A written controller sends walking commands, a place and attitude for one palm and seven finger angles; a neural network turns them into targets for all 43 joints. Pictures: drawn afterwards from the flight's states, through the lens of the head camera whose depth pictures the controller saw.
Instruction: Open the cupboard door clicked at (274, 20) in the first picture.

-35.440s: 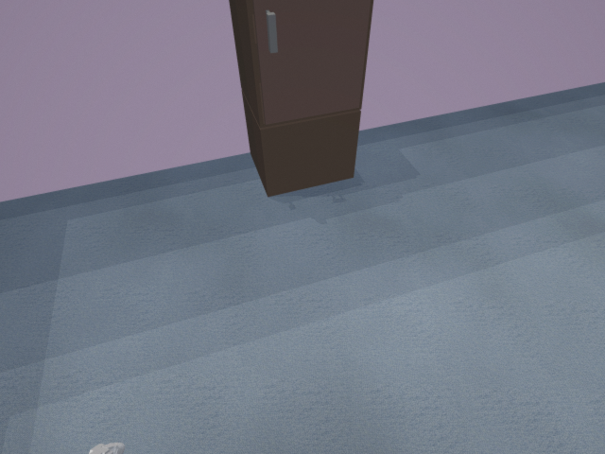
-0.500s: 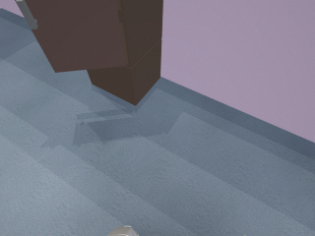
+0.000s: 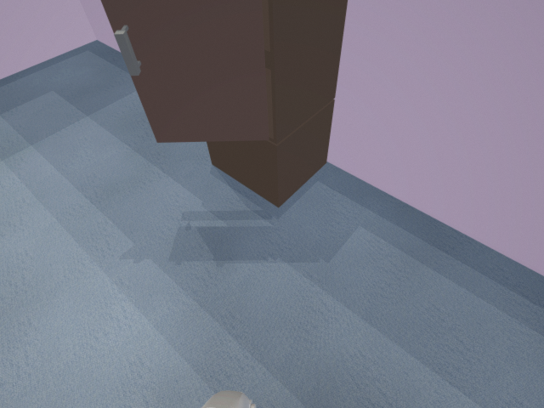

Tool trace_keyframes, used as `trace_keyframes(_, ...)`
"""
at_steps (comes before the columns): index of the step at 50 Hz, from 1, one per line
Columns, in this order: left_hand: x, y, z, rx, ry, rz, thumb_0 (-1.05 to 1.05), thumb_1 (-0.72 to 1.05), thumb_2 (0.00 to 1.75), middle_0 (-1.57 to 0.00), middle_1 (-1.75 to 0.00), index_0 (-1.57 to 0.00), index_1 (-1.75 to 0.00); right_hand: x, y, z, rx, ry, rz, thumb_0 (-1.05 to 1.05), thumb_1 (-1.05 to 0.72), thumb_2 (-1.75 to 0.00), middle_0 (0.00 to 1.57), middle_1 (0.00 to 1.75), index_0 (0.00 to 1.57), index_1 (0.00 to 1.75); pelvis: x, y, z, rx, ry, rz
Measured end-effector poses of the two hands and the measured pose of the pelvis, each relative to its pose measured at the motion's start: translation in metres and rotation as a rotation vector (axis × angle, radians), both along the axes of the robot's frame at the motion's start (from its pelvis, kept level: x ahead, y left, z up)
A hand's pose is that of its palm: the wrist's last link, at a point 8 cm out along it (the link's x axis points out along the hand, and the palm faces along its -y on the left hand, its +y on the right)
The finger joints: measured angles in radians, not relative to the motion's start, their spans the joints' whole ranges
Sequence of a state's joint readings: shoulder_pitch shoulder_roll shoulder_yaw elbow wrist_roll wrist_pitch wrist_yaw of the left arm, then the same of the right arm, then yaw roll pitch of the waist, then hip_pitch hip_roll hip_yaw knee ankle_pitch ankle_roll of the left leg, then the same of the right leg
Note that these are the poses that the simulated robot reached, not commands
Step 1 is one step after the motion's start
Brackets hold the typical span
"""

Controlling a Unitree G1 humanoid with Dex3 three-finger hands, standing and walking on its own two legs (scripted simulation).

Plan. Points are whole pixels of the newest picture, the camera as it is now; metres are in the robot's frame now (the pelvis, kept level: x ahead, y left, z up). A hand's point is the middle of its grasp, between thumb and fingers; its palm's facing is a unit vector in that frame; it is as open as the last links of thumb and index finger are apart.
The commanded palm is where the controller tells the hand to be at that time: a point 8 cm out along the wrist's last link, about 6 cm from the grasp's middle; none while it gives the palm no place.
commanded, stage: take the last steps up to it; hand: left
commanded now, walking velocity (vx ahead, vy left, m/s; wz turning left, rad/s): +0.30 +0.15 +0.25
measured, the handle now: (130, 50) +0.99 +0.50 +0.03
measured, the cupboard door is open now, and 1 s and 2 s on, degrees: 41 41 41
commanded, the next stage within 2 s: come to a stop and stand still in 1.08 s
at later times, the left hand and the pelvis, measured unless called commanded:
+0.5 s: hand (109, 400) +0.15 +0.31 -0.17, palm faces +0.17 -0.97 -0.20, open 7.4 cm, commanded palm none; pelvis +0.13 +0.11 +0.00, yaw +6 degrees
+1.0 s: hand (142, 274) +0.38 +0.32 -0.16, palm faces +0.18 -0.96 -0.21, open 7.1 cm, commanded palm none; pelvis +0.32 +0.13 +0.00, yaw +6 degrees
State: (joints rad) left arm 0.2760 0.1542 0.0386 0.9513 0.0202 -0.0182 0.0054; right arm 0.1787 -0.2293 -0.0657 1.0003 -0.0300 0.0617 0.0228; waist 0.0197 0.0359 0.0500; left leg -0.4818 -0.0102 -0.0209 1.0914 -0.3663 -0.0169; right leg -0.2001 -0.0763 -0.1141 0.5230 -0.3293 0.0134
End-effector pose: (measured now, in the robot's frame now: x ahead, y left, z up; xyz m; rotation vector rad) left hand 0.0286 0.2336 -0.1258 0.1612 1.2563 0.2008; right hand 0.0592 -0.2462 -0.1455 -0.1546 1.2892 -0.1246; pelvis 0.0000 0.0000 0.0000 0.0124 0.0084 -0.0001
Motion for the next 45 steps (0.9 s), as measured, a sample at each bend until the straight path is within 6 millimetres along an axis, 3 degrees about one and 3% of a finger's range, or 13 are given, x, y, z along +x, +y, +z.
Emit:
trace_keyframes(4, -0.018, -0.005, 0.000, -0.037, 0.066, 0.054, 0.00, 0.90, 0.90, -0.20, -0.30, -0.20, -0.30, 0.017, 0.003, 0.011, -0.010, 0.022, 0.023, 0.00, -0.91, -0.89, 0.20, 0.30, 0.20, 0.30, 0.019, 0.006, 0.007, 0.011, 0.009, 0.040)
trace_keyframes(8, -0.037, 0.000, -0.005, -0.069, 0.137, 0.125, 0.00, 0.90, 0.90, -0.20, -0.30, -0.20, -0.30, 0.051, 0.020, 0.014, -0.020, 0.031, 0.083, 0.00, -0.91, -0.89, 0.20, 0.30, 0.20, 0.30, 0.039, 0.021, 0.007, 0.012, 0.013, 0.080)
trace_keyframes(13, -0.055, 0.025, -0.023, -0.104, 0.253, 0.208, 0.00, 0.90, 0.90, -0.20, -0.30, -0.20, -0.30, 0.117, 0.064, 0.011, -0.031, -0.033, 0.175, 0.01, -0.91, -0.89, 0.20, 0.30, 0.20, 0.30, 0.069, 0.053, -0.006, 0.002, 0.010, 0.113)
trace_keyframes(16, -0.049, 0.051, -0.037, -0.112, 0.312, 0.217, 0.00, 0.90, 0.90, -0.20, -0.30, -0.20, -0.30, 0.149, 0.090, 0.006, -0.048, -0.115, 0.193, 0.00, -0.91, -0.89, 0.20, 0.30, 0.20, 0.30, 0.085, 0.075, -0.018, -0.006, 0.001, 0.118)
trace_keyframes(19, -0.012, 0.079, -0.034, -0.086, 0.281, 0.192, 0.01, 0.90, 0.90, -0.20, -0.30, -0.20, -0.30, 0.157, 0.111, 0.010, -0.047, -0.131, 0.172, 0.00, -0.91, -0.89, 0.20, 0.30, 0.20, 0.30, 0.099, 0.089, -0.013, -0.008, 0.000, 0.104)
trace_keyframes(21, 0.025, 0.096, -0.028, -0.068, 0.212, 0.167, 0.01, 0.91, 0.90, -0.20, -0.30, -0.19, -0.30, 0.155, 0.123, 0.013, -0.037, -0.113, 0.157, 0.00, -0.91, -0.89, 0.20, 0.30, 0.20, 0.30, 0.109, 0.097, -0.006, -0.007, 0.001, 0.102)
trace_keyframes(26, 0.125, 0.123, -0.010, -0.037, 0.017, 0.107, 0.01, 0.91, 0.90, -0.19, -0.30, -0.19, -0.30, 0.141, 0.129, 0.018, -0.047, -0.038, 0.099, -0.01, -0.94, -0.89, 0.20, 0.30, 0.20, 0.30, 0.140, 0.114, 0.005, -0.002, 0.001, 0.098)
trace_keyframes(31, 0.216, 0.132, 0.003, -0.030, -0.117, 0.046, 0.00, 0.91, 0.90, -0.19, -0.30, -0.19, -0.30, 0.120, 0.139, 0.012, -0.026, 0.086, 0.050, -0.01, -0.93, -0.89, 0.20, 0.30, 0.20, 0.30, 0.174, 0.124, 0.006, 0.010, -0.005, 0.098)
trace_keyframes(37, 0.309, 0.124, 0.007, -0.030, -0.182, -0.042, 0.00, 0.91, 0.90, -0.19, -0.30, -0.19, -0.30, 0.103, 0.153, 0.004, 0.013, 0.230, -0.024, 0.00, -0.92, -0.89, 0.20, 0.30, 0.20, 0.30, 0.223, 0.127, 0.001, 0.018, -0.006, 0.081)
trace_keyframes(41, 0.358, 0.113, 0.000, -0.033, -0.224, -0.074, 0.00, 0.91, 0.90, -0.19, -0.30, -0.19, -0.30, 0.105, 0.157, -0.004, 0.039, 0.324, -0.062, 0.00, -0.91, -0.89, 0.20, 0.30, 0.20, 0.30, 0.260, 0.122, -0.011, 0.013, -0.011, 0.080)
trace_keyframes(43, 0.366, 0.111, -0.003, -0.038, -0.236, -0.055, 0.00, 0.91, 0.90, -0.19, -0.30, -0.19, -0.30, 0.117, 0.157, -0.006, 0.044, 0.352, -0.063, 0.00, -0.91, -0.89, 0.20, 0.30, 0.20, 0.30, 0.274, 0.120, -0.013, -0.001, -0.021, 0.091)
trace_keyframes(45, 0.361, 0.111, -0.004, -0.043, -0.208, -0.018, 0.00, 0.90, 0.90, -0.20, -0.30, -0.20, -0.30, 0.142, 0.155, -0.005, 0.038, 0.345, -0.049, 0.00, -0.91, -0.89, 0.20, 0.30, 0.20, 0.30, 0.287, 0.122, -0.009, -0.010, -0.026, 0.101)
